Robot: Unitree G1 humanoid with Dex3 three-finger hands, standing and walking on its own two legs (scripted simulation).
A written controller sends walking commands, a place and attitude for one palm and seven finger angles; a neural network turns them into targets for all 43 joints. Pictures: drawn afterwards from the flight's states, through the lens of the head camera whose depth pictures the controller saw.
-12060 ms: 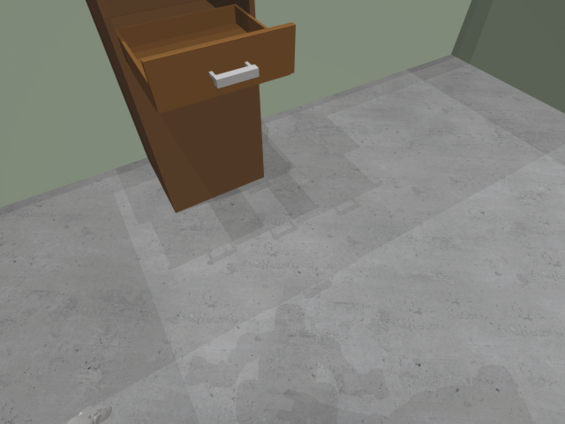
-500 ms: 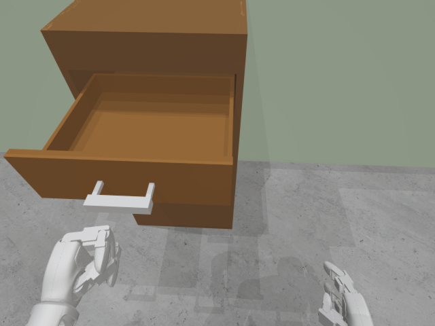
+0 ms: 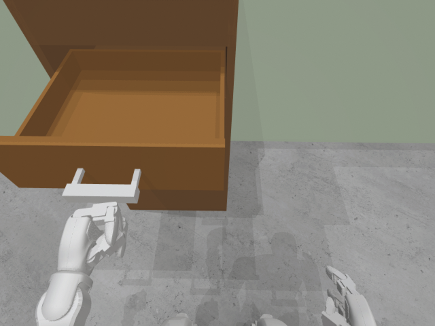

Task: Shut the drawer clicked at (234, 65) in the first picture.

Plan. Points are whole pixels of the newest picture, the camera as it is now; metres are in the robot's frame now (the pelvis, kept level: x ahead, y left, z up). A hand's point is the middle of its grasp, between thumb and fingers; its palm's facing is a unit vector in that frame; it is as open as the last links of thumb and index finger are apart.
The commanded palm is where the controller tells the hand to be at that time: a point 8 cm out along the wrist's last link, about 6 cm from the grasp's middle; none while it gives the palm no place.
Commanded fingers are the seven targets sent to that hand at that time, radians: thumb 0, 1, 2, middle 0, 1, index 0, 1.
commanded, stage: bring the fist close to the handle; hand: left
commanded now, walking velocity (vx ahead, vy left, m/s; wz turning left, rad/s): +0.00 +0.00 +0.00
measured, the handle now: (105, 183) +0.35 +0.22 +0.07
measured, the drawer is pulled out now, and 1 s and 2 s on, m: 0.30 0.27 0.14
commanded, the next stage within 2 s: push the drawer shut in 0.28 s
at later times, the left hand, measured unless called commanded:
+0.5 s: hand (117, 233) +0.26 +0.18 +0.06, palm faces +0.04 -1.00 -0.06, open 3.3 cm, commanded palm +0.24 +0.24 +0.07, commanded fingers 0.00 0.90 0.90 -1.40 -1.60 -1.40 -1.60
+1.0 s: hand (114, 210) +0.30 +0.19 +0.05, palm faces +0.02 -1.00 -0.04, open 2.7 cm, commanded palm +0.30 +0.24 +0.07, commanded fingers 0.00 0.90 0.90 -1.40 -1.60 -1.40 -1.60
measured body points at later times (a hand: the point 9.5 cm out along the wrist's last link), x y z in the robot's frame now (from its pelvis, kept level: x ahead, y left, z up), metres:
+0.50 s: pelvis +0.00 -0.01 +0.00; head +0.06 -0.02 +0.45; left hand +0.25 +0.23 +0.06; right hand +0.18 -0.25 -0.08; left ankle +0.00 +0.12 -0.68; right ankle +0.01 -0.11 -0.68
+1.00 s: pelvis -0.01 +0.00 +0.00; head +0.05 +0.00 +0.45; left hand +0.29 +0.25 +0.06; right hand +0.15 -0.25 -0.10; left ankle +0.00 +0.12 -0.68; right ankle +0.01 -0.11 -0.68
